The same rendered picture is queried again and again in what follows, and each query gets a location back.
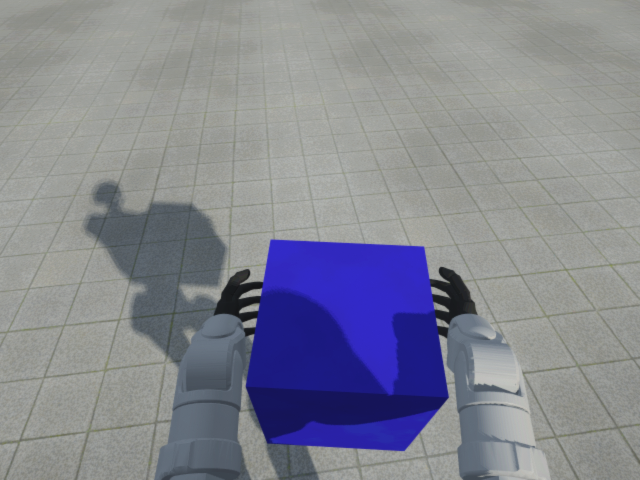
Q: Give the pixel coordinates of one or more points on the robot left hand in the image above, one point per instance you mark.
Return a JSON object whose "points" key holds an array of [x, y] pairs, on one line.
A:
{"points": [[230, 302]]}

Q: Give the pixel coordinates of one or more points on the carton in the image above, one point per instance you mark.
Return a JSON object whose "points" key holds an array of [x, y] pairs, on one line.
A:
{"points": [[346, 350]]}

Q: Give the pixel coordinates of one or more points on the right robot forearm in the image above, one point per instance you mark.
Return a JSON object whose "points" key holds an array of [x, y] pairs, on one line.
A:
{"points": [[496, 431]]}

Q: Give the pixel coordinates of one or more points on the robot right hand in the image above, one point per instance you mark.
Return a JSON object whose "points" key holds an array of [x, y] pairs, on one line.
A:
{"points": [[459, 302]]}

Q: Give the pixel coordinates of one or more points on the left robot forearm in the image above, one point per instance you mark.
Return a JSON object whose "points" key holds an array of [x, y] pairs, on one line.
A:
{"points": [[202, 443]]}

